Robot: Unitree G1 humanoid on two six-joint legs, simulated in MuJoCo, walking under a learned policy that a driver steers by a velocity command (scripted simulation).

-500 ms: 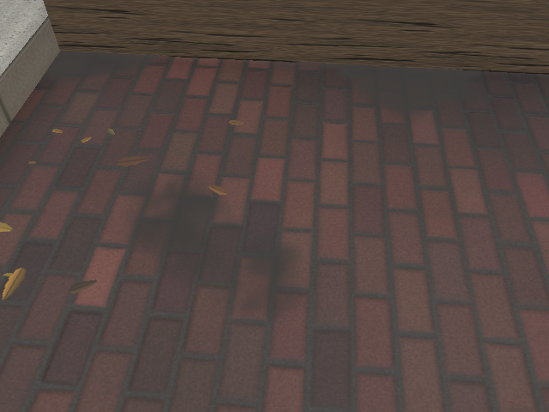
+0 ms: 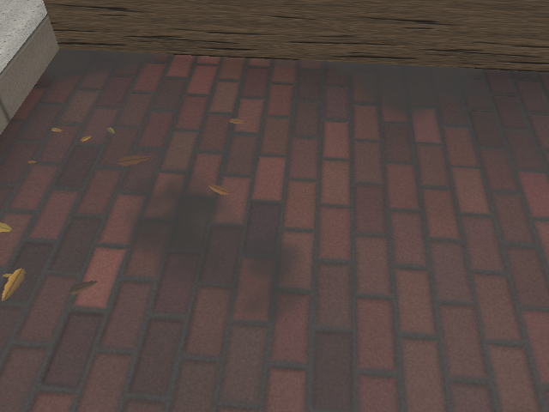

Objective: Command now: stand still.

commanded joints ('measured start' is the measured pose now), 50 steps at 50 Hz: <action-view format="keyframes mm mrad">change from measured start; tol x2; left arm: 1 76 65 8 -2 0 -3 2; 50 99 67 15 -6 1 1 0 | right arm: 1 89 -61 -8 -1 0 -3 -2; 48 127 -46 -7 4 -1 -9 -2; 50 136 -74 -21 1 -4 -4 0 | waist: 1 0 1 70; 50 -7 18 79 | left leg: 1 -104 105 -97 -86 93 29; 47 -73 107 -96 -85 155 32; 49 -75 86 -94 -98 -12 43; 50 -87 74 -99 -93 -153 61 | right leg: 1 33 -114 126 -65 67 -12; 47 48 -118 116 -43 120 -8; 49 42 -92 103 -37 -36 -14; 50 16 -66 85 -3 -160 -24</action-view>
